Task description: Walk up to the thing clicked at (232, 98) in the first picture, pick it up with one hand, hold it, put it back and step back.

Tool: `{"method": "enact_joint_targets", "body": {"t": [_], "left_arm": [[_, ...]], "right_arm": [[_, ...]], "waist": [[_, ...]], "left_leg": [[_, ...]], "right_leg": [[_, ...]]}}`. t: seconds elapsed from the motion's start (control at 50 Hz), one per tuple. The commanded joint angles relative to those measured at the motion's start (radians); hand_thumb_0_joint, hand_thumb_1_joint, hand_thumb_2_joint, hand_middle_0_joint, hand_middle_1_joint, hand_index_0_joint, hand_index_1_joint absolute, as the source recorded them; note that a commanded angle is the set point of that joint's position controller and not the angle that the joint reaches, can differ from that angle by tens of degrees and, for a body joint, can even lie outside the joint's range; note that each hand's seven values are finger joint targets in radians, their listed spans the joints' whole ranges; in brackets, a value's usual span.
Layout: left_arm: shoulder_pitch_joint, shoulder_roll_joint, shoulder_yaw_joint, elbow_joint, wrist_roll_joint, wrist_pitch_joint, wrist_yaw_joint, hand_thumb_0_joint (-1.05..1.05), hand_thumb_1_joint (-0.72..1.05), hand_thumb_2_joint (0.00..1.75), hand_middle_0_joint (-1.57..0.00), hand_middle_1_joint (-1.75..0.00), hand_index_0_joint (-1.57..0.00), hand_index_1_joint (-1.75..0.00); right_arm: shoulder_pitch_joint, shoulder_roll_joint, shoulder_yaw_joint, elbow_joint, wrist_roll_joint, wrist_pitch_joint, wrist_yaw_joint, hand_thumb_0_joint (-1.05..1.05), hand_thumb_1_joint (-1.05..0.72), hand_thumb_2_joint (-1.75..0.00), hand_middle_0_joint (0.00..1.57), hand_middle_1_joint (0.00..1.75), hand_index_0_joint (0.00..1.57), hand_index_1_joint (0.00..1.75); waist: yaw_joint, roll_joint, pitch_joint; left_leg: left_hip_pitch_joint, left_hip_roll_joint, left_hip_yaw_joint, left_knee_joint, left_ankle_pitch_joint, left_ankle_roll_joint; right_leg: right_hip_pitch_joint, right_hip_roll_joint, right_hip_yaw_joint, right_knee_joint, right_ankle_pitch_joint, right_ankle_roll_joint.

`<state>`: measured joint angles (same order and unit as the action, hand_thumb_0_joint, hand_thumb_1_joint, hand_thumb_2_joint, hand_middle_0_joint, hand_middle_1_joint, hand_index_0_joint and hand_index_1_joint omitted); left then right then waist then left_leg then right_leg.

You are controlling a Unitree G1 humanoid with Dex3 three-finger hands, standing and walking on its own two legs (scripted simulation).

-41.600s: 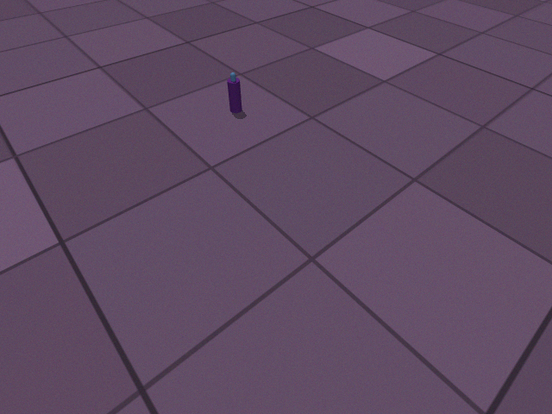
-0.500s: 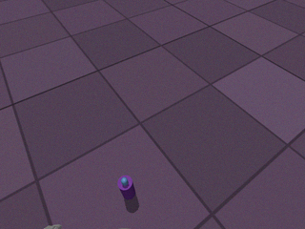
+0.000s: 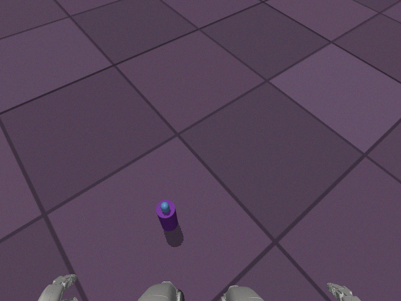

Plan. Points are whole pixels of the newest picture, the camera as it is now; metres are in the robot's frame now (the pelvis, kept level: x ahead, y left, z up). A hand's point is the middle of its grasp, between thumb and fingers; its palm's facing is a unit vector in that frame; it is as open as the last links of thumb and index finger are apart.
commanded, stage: step back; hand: left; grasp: from the side
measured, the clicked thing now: (167, 214) +0.47 +0.15 -0.62
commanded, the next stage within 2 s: none
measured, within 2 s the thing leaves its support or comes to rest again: neither
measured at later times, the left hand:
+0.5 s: hand out of the picture -0.01 +0.29 -0.15, palm faces +0.05 -0.93 -0.37, open 7.4 cm
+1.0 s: hand out of the picture -0.21 +0.24 -0.13, palm faces -0.01 -0.91 -0.42, open 7.4 cm
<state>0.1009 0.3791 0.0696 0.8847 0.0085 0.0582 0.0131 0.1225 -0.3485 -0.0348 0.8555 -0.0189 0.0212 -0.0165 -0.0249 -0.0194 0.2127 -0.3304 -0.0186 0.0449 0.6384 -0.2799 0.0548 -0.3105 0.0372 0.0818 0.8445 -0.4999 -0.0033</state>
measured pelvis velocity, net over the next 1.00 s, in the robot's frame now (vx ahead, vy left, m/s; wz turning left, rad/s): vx -0.29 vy -0.03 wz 0.00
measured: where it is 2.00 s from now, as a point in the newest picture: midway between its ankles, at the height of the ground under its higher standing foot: outside the picture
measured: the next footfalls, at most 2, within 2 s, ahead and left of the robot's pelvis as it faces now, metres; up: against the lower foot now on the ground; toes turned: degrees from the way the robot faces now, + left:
right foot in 0.04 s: +0.02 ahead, -0.13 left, +0.00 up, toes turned +2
left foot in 0.38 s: -0.07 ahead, +0.12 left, +0.00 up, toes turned +0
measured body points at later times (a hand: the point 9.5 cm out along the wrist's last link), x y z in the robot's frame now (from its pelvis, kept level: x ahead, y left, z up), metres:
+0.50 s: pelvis -0.12 +0.01 +0.00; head -0.07 +0.04 +0.45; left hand -0.01 +0.34 -0.12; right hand -0.02 -0.29 -0.10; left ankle -0.11 +0.12 -0.72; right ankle -0.10 -0.13 -0.66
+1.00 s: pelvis -0.29 -0.03 +0.00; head -0.24 -0.04 +0.45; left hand -0.21 +0.29 -0.10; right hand -0.20 -0.35 -0.12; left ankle -0.29 +0.11 -0.66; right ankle -0.27 -0.15 -0.72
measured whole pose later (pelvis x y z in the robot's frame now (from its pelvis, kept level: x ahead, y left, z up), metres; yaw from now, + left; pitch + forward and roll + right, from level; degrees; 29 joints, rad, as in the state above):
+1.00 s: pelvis -0.29 -0.03 +0.00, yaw +0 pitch -2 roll +2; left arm 0.22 0.35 0.08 0.82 0.05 0.06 0.00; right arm 0.21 -0.42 -0.06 0.85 -0.01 0.04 -0.02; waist 0.01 0.02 0.14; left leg -0.47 -0.11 -0.11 1.10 -0.47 -0.01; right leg -0.30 -0.04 0.02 0.64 -0.31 -0.01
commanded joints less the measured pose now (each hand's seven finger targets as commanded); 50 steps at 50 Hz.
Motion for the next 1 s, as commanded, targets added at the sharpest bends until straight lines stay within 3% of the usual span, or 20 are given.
{"method": "enact_joint_targets", "body": {"t": [0.0,0.02,0.04,0.06,0.08,0.14,0.28,0.34,0.36,0.38,0.4,0.46,0.6,0.7,0.76,0.78,0.8,0.82,0.88,0.98], "left_arm": [[0.128,0.158,0.054,-0.045,0.014,-0.044,0.007,0.0,0.9,0.9,-0.2,-0.3,-0.2,-0.3],[0.136,0.18,0.062,-0.043,0.022,-0.05,0.006,0.0,0.9,0.9,-0.2,-0.3,-0.2,-0.3],[0.125,0.246,0.077,-0.06,0.029,-0.054,0.004,0.0,0.9,0.9,-0.2,-0.3,-0.2,-0.3],[0.074,0.332,0.093,-0.081,0.014,-0.049,0.0,0.0,0.9,0.9,-0.2,-0.3,-0.2,-0.3],[0.037,0.325,0.092,-0.122,0.026,-0.057,0.002,0.0,0.9,0.9,-0.2,-0.3,-0.2,-0.3],[-0.044,0.236,0.073,-0.144,0.015,-0.054,0.016,0.0,0.9,0.9,-0.2,-0.3,-0.2,-0.3],[0.053,0.228,0.068,-0.174,0.023,-0.037,0.018,0.0,0.9,0.9,-0.2,-0.3,-0.2,-0.3],[0.032,0.217,0.056,-0.191,0.005,-0.017,0.006,0.0,0.9,0.9,-0.2,-0.3,-0.2,-0.3],[0.055,0.182,0.047,-0.199,0.003,-0.013,0.002,0.0,0.9,0.9,-0.2,-0.3,-0.2,-0.3],[0.01,0.181,0.052,-0.212,-0.003,-0.019,0.012,0.0,0.9,0.9,-0.2,-0.3,-0.2,-0.3],[-0.053,0.209,0.07,-0.198,0.013,-0.018,0.024,0.0,0.9,0.9,-0.2,-0.3,-0.2,-0.3],[0.073,0.183,0.066,-0.147,-0.01,-0.013,0.019,0.0,0.9,0.9,-0.2,-0.3,-0.2,-0.3],[0.094,0.186,0.074,-0.157,0.008,-0.013,0.004,0.0,0.9,0.9,-0.2,-0.3,-0.2,-0.3],[0.18,0.181,0.075,-0.111,0.006,-0.02,-0.012,0.0,0.9,0.9,-0.2,-0.3,-0.2,-0.3],[0.304,0.199,0.088,-0.049,0.028,-0.027,-0.017,0.0,0.9,0.9,-0.2,-0.3,-0.2,-0.3],[0.265,0.278,0.107,-0.08,0.044,-0.034,-0.018,0.0,0.9,0.9,-0.2,-0.3,-0.2,-0.3],[0.163,0.397,0.127,-0.139,0.038,-0.028,-0.015,0.0,0.9,0.9,-0.2,-0.3,-0.2,-0.3],[0.084,0.367,0.117,-0.168,0.034,-0.037,-0.009,0.0,0.9,0.9,-0.2,-0.3,-0.2,-0.3],[-0.061,0.253,0.09,-0.19,0.039,-0.043,0.004,0.0,0.9,0.9,-0.2,-0.3,-0.2,-0.3],[0.055,0.236,0.08,-0.194,0.043,-0.037,0.021,0.0,0.9,0.9,-0.2,-0.3,-0.2,-0.3]], "right_arm": [[-0.014,-0.287,-0.081,-0.076,0.014,-0.005,-0.014,0.0,-0.9,-0.9,0.2,0.3,0.2,0.3],[-0.008,-0.261,-0.072,-0.074,0.02,-0.004,-0.012,0.0,-0.9,-0.9,0.2,0.3,0.2,0.3],[-0.009,-0.235,-0.063,-0.084,0.027,-0.004,-0.01,0.0,-0.9,-0.9,0.2,0.3,0.2,0.3],[-0.046,-0.216,-0.064,-0.085,0.029,0.003,-0.015,0.0,-0.9,-0.9,0.2,0.3,0.2,0.3],[-0.04,-0.232,-0.069,-0.071,0.019,0.007,-0.017,0.0,-0.9,-0.9,0.2,0.3,0.2,0.3],[0.043,-0.224,-0.063,-0.036,0.032,0.004,-0.014,0.0,-0.9,-0.9,0.2,0.3,0.2,0.3],[0.06,-0.202,-0.054,-0.058,0.013,-0.012,-0.01,0.0,-0.9,-0.9,0.2,0.3,0.2,0.3],[0.119,-0.213,-0.073,-0.03,-0.006,-0.027,-0.007,0.0,-0.9,-0.9,0.2,0.3,0.2,0.3],[0.105,-0.283,-0.091,-0.042,-0.022,-0.031,-0.007,0.0,-0.9,-0.9,0.2,0.3,0.2,0.3],[0.052,-0.398,-0.106,-0.066,-0.011,-0.027,0.005,0.0,-0.9,-0.9,0.2,0.3,0.2,0.3],[0.069,-0.403,-0.111,-0.065,-0.018,-0.03,0.002,0.0,-0.9,-0.9,0.2,0.3,0.2,0.3],[-0.045,-0.294,-0.074,-0.081,-0.014,-0.034,-0.013,0.0,-0.9,-0.9,0.2,0.3,0.2,0.3],[0.045,-0.278,-0.082,-0.1,-0.006,-0.029,-0.022,0.0,-0.9,-0.9,0.2,0.3,0.2,0.3],[0.019,-0.319,-0.092,-0.123,-0.015,-0.009,-0.014,0.0,-0.9,-0.9,0.2,0.3,0.2,0.3],[-0.014,-0.289,-0.086,-0.132,0.001,0.009,-0.009,0.0,-0.9,-0.9,0.2,0.3,0.2,0.3],[0.011,-0.21,-0.065,-0.143,0.01,0.01,-0.009,0.0,-0.9,-0.9,0.2,0.3,0.2,0.3],[-0.058,-0.223,-0.077,-0.164,0.008,0.008,-0.029,0.0,-0.9,-0.9,0.2,0.3,0.2,0.3],[-0.052,-0.262,-0.087,-0.144,0.007,0.011,-0.03,0.0,-0.9,-0.9,0.2,0.3,0.2,0.3],[0.081,-0.243,-0.079,-0.084,0.019,-0.002,-0.021,0.0,-0.9,-0.9,0.2,0.3,0.2,0.3],[0.064,-0.217,-0.065,-0.1,0.006,-0.012,-0.019,0.0,-0.9,-0.9,0.2,0.3,0.2,0.3]], "waist": [[0.043,0.126,-0.317],[0.037,0.079,-0.325],[0.031,-0.066,-0.296],[0.059,-0.258,-0.227],[0.059,-0.228,-0.183],[0.007,-0.106,-0.154],[0.062,-0.181,-0.265],[0.02,-0.102,-0.28],[0.028,0.05,-0.278],[0.0,0.271,-0.247],[-0.049,0.219,-0.213],[0.055,0.142,-0.204],[-0.012,0.161,-0.245],[0.006,0.242,-0.293],[0.065,0.157,-0.281],[0.053,-0.11,-0.218],[0.101,-0.287,-0.16],[0.067,-0.211,-0.102],[-0.022,-0.124,-0.121],[0.061,-0.18,-0.197]], "left_leg": [[0.165,0.228,-0.247,-0.051,0.44,0.121],[0.066,0.193,-0.231,-0.03,0.325,0.076],[-0.091,0.097,-0.173,0.07,0.144,0.012],[-0.097,-0.074,-0.068,0.298,-0.215,-0.031],[-0.09,-0.077,-0.163,0.489,-0.355,-0.044],[-0.129,-0.115,-0.21,0.567,-0.236,-0.049],[-0.07,-0.028,-0.082,0.076,-0.213,-0.064],[0.142,0.01,-0.097,-0.233,0.132,-0.033],[0.232,0.18,-0.319,-0.262,0.217,0.027],[0.117,0.388,-0.538,-0.312,0.376,0.184],[0.005,0.437,-0.626,-0.325,0.373,0.261],[0.112,0.282,-0.328,-0.229,0.495,0.162],[0.267,0.281,-0.299,-0.187,0.453,0.204],[0.153,0.26,-0.274,-0.203,0.233,0.157],[-0.082,0.185,-0.222,-0.088,0.02,0.051],[-0.295,0.013,-0.146,0.126,-0.189,-0.023],[-0.229,-0.08,-0.147,0.371,-0.33,-0.062],[-0.17,-0.049,-0.223,0.52,-0.289,-0.069],[-0.119,-0.106,-0.198,0.584,-0.158,-0.061],[-0.148,-0.033,-0.122,0.255,-0.253,-0.065]], "right_leg": [[0.122,-0.018,-0.066,-0.353,0.257,-0.04],[0.202,-0.061,0.006,-0.362,0.363,-0.06],[0.227,-0.205,0.219,-0.399,0.44,-0.134],[0.07,-0.396,0.425,-0.488,0.537,-0.306],[0.003,-0.456,0.496,-0.494,0.625,-0.358],[0.027,-0.282,0.206,-0.431,0.683,-0.245],[0.268,-0.255,0.15,-0.309,0.737,-0.199],[0.108,-0.185,0.108,-0.197,0.559,-0.114],[-0.063,-0.088,0.075,-0.103,0.323,-0.065],[-0.126,0.069,-0.02,0.087,-0.085,-0.02],[-0.104,0.06,0.103,0.279,-0.177,-0.015],[-0.194,0.071,0.138,0.441,-0.031,-0.027],[-0.183,0.033,0.068,0.247,-0.032,0.043],[0.039,-0.016,-0.052,-0.144,0.025,0.008],[0.217,-0.052,-0.015,-0.411,0.171,-0.045],[0.203,-0.245,0.306,-0.495,0.061,-0.099],[-0.096,-0.456,0.502,-0.601,0.062,-0.275],[-0.211,-0.469,0.491,-0.617,0.089,-0.303],[-0.139,-0.255,0.131,-0.458,0.382,-0.183],[0.177,-0.291,0.136,-0.353,0.622,-0.198]]}}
